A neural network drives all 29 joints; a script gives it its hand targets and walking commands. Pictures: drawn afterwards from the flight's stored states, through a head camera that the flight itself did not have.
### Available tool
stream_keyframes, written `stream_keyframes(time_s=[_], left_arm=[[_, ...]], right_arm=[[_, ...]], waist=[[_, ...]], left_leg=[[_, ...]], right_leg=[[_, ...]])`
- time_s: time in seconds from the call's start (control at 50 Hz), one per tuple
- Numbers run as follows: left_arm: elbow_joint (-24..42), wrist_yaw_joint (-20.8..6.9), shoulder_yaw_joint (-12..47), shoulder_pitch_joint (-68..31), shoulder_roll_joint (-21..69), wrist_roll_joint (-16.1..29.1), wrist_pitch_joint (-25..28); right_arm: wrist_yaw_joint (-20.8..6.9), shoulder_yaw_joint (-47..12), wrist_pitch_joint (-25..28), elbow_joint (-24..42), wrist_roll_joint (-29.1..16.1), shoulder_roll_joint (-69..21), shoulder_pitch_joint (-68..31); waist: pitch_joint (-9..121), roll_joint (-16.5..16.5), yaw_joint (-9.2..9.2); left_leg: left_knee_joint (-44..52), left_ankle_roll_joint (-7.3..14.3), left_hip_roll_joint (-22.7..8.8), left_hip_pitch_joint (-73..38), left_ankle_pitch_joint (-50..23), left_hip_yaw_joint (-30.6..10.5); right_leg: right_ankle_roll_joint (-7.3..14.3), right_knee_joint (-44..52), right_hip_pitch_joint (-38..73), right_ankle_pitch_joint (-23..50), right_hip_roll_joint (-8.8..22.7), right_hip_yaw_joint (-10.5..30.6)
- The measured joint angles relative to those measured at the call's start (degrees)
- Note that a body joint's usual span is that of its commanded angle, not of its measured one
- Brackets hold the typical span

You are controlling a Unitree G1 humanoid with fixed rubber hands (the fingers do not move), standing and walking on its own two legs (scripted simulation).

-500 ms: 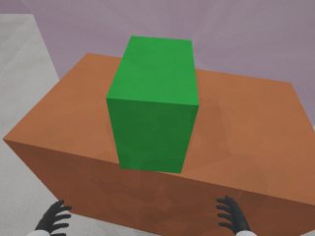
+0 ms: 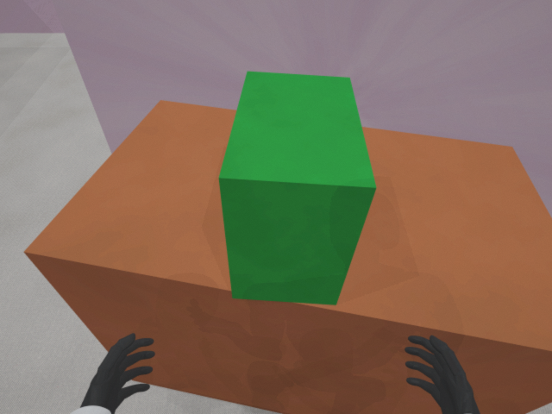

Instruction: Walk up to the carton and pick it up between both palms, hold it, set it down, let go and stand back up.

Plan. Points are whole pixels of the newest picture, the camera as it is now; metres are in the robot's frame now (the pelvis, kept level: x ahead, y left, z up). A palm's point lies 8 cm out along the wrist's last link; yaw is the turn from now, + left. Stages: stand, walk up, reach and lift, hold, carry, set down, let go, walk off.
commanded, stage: reach and lift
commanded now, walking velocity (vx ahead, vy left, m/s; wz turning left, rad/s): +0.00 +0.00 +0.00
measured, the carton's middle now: (291, 187) +0.47 +0.00 +0.09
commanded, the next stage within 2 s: none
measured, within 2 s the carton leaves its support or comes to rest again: neither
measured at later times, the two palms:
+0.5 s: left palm (112, 363) +0.18 +0.21 +0.05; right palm (458, 369) +0.19 -0.20 +0.06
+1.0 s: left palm (124, 298) +0.24 +0.21 +0.10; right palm (446, 313) +0.25 -0.19 +0.09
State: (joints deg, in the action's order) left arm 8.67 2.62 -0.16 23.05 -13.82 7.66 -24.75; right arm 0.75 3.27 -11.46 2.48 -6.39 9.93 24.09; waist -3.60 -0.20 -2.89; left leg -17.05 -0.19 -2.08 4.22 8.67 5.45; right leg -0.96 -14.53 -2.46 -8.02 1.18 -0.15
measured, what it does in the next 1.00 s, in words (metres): stands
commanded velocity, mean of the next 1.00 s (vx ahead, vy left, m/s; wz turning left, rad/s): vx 0.00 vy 0.00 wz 0.00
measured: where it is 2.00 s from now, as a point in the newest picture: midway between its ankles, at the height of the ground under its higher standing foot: outside the picture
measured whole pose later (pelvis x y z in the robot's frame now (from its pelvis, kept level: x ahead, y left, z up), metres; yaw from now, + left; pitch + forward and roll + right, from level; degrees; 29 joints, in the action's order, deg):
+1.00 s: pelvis +0.02 -0.01 +0.00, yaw +0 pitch -3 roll +0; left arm 25.7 0.0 -3.1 14.3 -16.6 13.1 -24.9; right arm 10.0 -0.5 -13.9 22.9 -13.9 10.0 17.3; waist -5.2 0.1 -2.1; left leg -19.5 -0.9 -2.9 4.0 11.9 5.1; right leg -0.6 -16.8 -2.1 -11.2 0.4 -0.3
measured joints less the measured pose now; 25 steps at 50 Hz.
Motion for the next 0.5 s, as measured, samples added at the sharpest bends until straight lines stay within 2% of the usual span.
stream_keyframes(time_s=[0.2, 0.32, 0.5], left_arm=[[1.2, -1.2, 0.0, -0.2, -0.8, 1.4, 3.7], [2.3, -0.9, 0.1, -1.8, -2.3, 3.4, 6.8], [4.8, -1.7, -0.1, -4.1, -3.8, 6.2, 5.8]], right_arm=[[2.4, -1.0, -1.6, 9.1, -0.2, -3.3, 2.7], [3.9, -1.2, -1.5, 10.7, -0.8, -4.2, 1.9], [6.4, -2.2, -3.4, 15.5, -1.8, -4.5, -0.4]], waist=[[-0.5, -0.6, -0.93], [0.8, -0.6, -1.24], [0.9, -0.5, -0.65]], left_leg=[[1.3, -0.5, -0.6, 0.0, -1.7, -0.1], [0.8, -0.8, -0.6, 0.4, -1.4, -0.4], [0.1, -0.7, -0.4, 0.1, -0.4, -0.3]], right_leg=[[0.7, -1.4, -1.3, 0.2, -0.7, -0.1], [1.0, -2.8, -1.9, -0.7, -0.7, -0.4], [0.8, -3.8, -1.9, -1.8, -0.5, -0.2]])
